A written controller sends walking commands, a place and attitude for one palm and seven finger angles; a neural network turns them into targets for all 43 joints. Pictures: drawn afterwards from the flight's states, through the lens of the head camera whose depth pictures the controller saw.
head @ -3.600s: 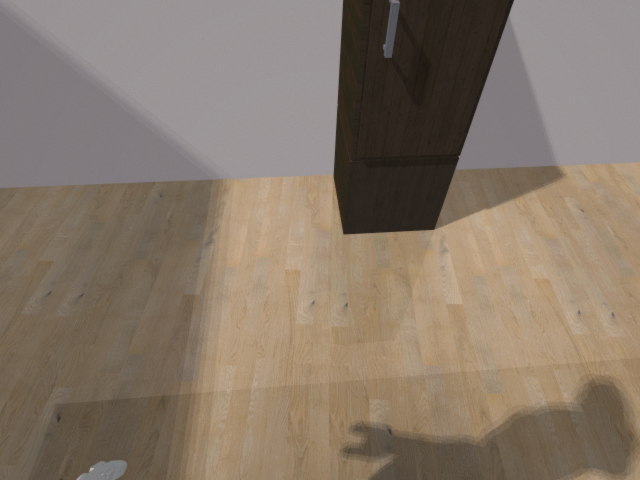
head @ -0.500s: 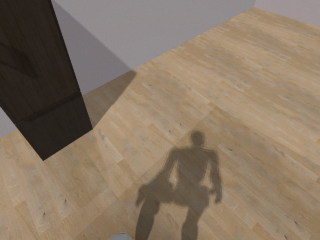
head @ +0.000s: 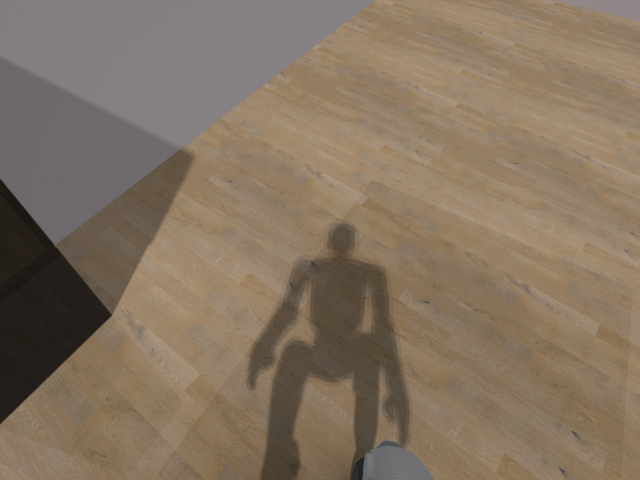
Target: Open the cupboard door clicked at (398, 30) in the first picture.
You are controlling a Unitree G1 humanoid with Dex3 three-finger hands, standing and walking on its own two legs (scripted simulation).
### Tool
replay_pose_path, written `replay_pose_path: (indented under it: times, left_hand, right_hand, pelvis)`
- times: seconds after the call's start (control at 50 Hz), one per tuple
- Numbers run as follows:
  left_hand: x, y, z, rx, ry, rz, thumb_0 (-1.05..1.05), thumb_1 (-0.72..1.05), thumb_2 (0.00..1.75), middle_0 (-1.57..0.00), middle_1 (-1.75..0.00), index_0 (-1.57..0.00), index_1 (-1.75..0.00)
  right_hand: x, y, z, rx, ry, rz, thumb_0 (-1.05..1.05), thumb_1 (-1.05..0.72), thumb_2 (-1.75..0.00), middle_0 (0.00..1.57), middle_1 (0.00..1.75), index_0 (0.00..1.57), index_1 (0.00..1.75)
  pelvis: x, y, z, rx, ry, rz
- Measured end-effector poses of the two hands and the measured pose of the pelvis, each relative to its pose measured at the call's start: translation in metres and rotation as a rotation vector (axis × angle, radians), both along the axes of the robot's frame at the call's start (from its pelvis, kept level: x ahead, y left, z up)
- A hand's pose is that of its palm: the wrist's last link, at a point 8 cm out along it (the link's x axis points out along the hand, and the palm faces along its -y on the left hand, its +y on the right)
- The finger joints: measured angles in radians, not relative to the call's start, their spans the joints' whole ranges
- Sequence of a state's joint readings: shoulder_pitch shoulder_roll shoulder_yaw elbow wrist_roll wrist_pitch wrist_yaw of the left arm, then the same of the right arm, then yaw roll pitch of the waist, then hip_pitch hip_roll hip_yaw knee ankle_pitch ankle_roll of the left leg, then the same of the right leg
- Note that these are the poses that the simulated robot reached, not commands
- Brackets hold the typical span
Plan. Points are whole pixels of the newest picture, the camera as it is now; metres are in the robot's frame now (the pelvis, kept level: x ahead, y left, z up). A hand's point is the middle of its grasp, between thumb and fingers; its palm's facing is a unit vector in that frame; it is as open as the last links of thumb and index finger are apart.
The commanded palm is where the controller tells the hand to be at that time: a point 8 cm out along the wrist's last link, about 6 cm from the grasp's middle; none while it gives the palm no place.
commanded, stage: turn to face it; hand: left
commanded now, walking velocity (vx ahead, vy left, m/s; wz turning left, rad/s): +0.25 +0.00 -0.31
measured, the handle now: out of the picture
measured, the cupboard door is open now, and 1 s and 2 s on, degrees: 0 0 0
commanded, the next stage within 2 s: take the last steps up to it in 1.90 s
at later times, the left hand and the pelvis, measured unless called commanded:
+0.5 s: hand (206, 406) +0.25 +0.18 -0.18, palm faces +0.16 -0.97 -0.16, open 7.3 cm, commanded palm none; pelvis +0.18 -0.01 -0.01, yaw +8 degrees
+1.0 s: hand (185, 404) +0.24 +0.20 -0.15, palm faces +0.41 -0.87 -0.29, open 7.4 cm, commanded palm none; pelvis +0.22 -0.04 -0.01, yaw +24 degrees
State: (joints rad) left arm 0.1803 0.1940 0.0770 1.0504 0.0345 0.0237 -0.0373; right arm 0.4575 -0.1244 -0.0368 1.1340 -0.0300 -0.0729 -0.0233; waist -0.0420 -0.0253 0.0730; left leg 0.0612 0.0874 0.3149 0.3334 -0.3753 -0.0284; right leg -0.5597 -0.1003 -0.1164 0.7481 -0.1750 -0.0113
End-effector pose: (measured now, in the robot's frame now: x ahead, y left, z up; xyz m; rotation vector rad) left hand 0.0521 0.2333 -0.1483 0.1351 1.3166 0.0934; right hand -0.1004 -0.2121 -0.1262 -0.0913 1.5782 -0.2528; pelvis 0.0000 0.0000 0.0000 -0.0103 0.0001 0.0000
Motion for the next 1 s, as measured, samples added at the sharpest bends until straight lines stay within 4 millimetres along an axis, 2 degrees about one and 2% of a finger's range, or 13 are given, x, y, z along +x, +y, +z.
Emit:
replay_pose_path:
  times: [0.08,0.14,0.18,0.24,0.32,0.36,0.46,0.54,0.58,0.7,0.8,0.9,1.0]
  left_hand:
    - [0.085,-0.018,-0.007,0.029,-0.09,-0.071,0.01,0.92,0.9,-0.19,-0.29,-0.19,-0.3]
    - [0.127,-0.03,-0.008,0.049,-0.163,-0.074,0.0,0.92,0.9,-0.19,-0.29,-0.19,-0.3]
    - [0.141,-0.036,-0.002,0.052,-0.174,-0.067,0.0,0.91,0.9,-0.19,-0.29,-0.19,-0.3]
    - [0.153,-0.044,0.007,0.053,-0.168,-0.05,0.0,0.91,0.9,-0.19,-0.29,-0.2,-0.3]
    - [0.171,-0.037,0.017,0.069,-0.185,-0.005,-0.02,0.95,0.9,-0.2,-0.29,-0.2,-0.3]
    - [0.178,-0.032,0.018,0.064,-0.193,0.02,-0.02,0.95,0.9,-0.2,-0.29,-0.2,-0.3]
    - [0.184,-0.015,0.004,0.035,-0.188,0.103,-0.01,0.93,0.9,-0.2,-0.3,-0.2,-0.3]
    - [0.175,0.007,-0.021,0.015,-0.135,0.175,-0.01,0.92,0.9,-0.2,-0.3,-0.2,-0.3]
    - [0.168,0.017,-0.025,0.025,-0.089,0.192,0.0,0.91,0.9,-0.2,-0.29,-0.2,-0.3]
    - [0.16,0.038,-0.004,0.065,-0.053,0.249,0.0,0.91,0.9,-0.19,-0.29,-0.19,-0.3]
    - [0.161,0.043,0.013,0.106,-0.083,0.305,0.0,0.91,0.9,-0.19,-0.29,-0.19,-0.3]
    - [0.166,0.033,0.025,0.143,-0.132,0.349,0.0,0.91,0.9,-0.19,-0.29,-0.19,-0.3]
    - [0.163,0.008,0.03,0.189,-0.196,0.395,0.0,0.91,0.9,-0.19,-0.29,-0.19,-0.3]
  right_hand:
    - [0.006,-0.001,-0.015,0.05,0.106,-0.071,0.0,-0.91,-0.89,0.2,0.3,0.2,0.3]
    - [0.038,-0.011,-0.028,0.068,0.116,-0.087,0.0,-0.91,-0.89,0.2,0.3,0.2,0.3]
    - [0.075,-0.019,-0.031,0.061,0.06,-0.071,0.01,-0.91,-0.89,0.2,0.3,0.2,0.3]
    - [0.143,-0.03,-0.031,0.046,-0.064,-0.027,0.01,-0.91,-0.89,0.2,0.3,0.2,0.3]
    - [0.227,-0.035,-0.026,0.043,-0.213,0.044,0.0,-0.91,-0.89,0.2,0.3,0.2,0.3]
    - [0.257,-0.04,-0.022,0.018,-0.237,0.09,0.01,-0.94,-0.89,0.2,0.3,0.2,0.3]
    - [0.323,-0.042,-0.013,-0.023,-0.281,0.202,0.02,-0.94,-0.89,0.2,0.3,0.2,0.3]
    - [0.371,-0.033,-0.012,-0.065,-0.329,0.289,0.01,-0.93,-0.89,0.2,0.3,0.2,0.3]
    - [0.387,-0.027,-0.009,-0.075,-0.354,0.313,0.01,-0.92,-0.89,0.2,0.3,0.2,0.3]
    - [0.412,-0.011,0.002,-0.058,-0.351,0.372,0.0,-0.91,-0.89,0.2,0.3,0.2,0.3]
    - [0.427,-0.005,0.002,-0.013,-0.336,0.418,0.0,-0.91,-0.89,0.2,0.3,0.2,0.3]
    - [0.445,-0.013,-0.005,0.024,-0.332,0.459,0.0,-0.9,-0.89,0.2,0.3,0.2,0.3]
    - [0.471,-0.035,-0.022,0.055,-0.342,0.506,0.0,-0.9,-0.89,0.2,0.3,0.2,0.3]
  pelvis:
    - [0.047,-0.019,-0.018,0.003,-0.003,-0.027]
    - [0.074,-0.031,-0.025,0.005,-0.015,-0.035]
    - [0.088,-0.034,-0.02,0.003,-0.024,-0.027]
    - [0.107,-0.036,-0.011,0.0,-0.022,-0.007]
    - [0.13,-0.034,-0.003,-0.005,-0.014,0.034]
    - [0.141,-0.03,-0.003,-0.01,-0.016,0.06]
    - [0.166,-0.016,-0.008,-0.021,-0.02,0.12]
    - [0.183,0.001,-0.023,-0.02,-0.012,0.166]
    - [0.187,0.006,-0.023,-0.013,-0.004,0.176]
    - [0.197,0.011,-0.007,-0.016,0.019,0.226]
    - [0.204,0.005,0.0,-0.021,0.023,0.285]
    - [0.21,-0.013,0.0,-0.017,0.018,0.351]
    - [0.216,-0.039,-0.011,0.011,0.019,0.422]
